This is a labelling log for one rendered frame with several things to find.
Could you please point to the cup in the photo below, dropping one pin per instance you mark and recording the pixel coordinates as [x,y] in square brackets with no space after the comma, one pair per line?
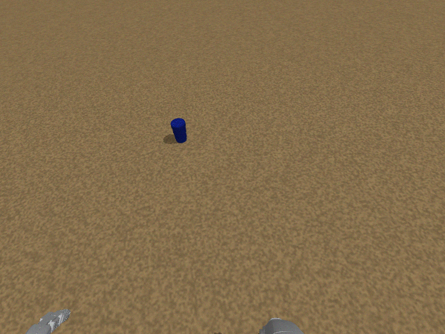
[179,129]

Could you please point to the left robot hand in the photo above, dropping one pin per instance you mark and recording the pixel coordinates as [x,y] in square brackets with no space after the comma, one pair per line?
[49,322]

